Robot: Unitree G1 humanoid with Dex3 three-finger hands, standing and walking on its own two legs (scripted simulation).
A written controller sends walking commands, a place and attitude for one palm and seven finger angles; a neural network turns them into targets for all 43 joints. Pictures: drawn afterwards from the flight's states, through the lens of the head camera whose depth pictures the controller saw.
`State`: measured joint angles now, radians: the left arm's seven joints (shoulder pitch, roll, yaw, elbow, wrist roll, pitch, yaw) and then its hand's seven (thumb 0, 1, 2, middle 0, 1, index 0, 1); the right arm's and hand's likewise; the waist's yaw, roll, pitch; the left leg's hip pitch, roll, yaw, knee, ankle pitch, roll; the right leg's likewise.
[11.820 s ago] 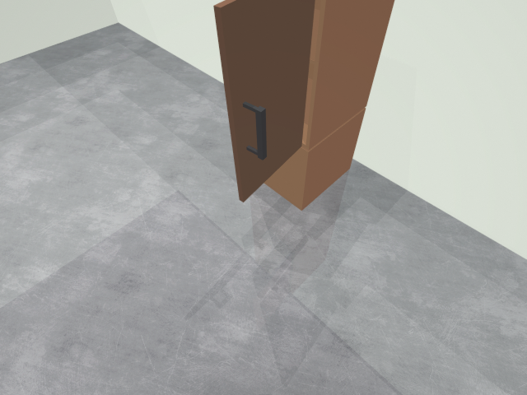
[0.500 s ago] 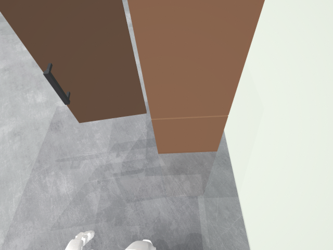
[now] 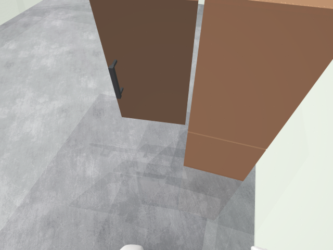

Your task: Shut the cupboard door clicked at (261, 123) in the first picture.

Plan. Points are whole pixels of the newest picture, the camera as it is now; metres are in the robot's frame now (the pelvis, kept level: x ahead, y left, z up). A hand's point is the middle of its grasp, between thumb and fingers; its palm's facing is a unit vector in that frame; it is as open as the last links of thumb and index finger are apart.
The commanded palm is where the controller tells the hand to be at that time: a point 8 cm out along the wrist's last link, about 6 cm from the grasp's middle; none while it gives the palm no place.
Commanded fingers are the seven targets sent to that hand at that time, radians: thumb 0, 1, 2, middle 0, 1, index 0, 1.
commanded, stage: take the last steps up to it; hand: left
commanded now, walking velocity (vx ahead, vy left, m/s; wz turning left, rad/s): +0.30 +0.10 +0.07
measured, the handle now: (116, 80) +0.72 +0.32 -0.08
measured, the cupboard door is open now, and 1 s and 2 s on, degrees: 97 97 97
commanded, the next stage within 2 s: come to a stop and stand still in 0.50 s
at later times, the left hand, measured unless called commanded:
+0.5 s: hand (109, 189) +0.30 +0.24 -0.18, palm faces -0.04 -0.97 -0.23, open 7.3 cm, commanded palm none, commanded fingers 0.00 0.90 0.90 -0.20 -0.30 -0.20 -0.30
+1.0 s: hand (100, 186) +0.31 +0.28 -0.20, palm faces +0.06 -0.97 -0.24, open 7.3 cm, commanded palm none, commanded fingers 0.00 0.90 0.90 -0.20 -0.30 -0.20 -0.30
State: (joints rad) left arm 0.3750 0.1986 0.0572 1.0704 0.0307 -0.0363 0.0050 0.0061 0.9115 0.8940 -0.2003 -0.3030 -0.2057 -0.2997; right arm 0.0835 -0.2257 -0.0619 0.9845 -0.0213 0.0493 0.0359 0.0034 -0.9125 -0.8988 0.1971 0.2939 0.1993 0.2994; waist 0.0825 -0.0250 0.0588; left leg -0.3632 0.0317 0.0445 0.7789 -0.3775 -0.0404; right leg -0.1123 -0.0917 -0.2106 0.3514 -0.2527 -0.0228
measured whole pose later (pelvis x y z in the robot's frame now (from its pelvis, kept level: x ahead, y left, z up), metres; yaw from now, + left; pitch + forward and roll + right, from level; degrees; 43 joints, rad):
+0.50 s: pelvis +0.16 +0.05 -0.03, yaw +0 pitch +0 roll +2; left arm 0.06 0.20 0.04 0.97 0.02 -0.04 -0.02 0.01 0.91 0.89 -0.19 -0.30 -0.20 -0.30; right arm 0.42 -0.19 -0.03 1.13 -0.02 -0.04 -0.03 0.00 -0.92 -0.90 0.20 0.29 0.20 0.30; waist -0.04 0.00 0.10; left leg -0.01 -0.01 0.09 0.47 -0.45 0.01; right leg -0.41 -0.04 -0.12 0.62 -0.21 -0.05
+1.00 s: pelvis +0.27 +0.08 -0.02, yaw -1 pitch +1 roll +0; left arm 0.20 0.21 0.06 1.02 0.00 0.05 0.04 0.00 0.92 0.89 -0.20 -0.30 -0.20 -0.30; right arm 0.15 -0.17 -0.03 1.00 -0.02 0.01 -0.05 0.00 -0.93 -0.90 0.20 0.29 0.20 0.30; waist 0.01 -0.03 0.10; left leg -0.35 0.03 0.07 0.58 -0.24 0.02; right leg -0.36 0.01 -0.03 0.99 -0.58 0.00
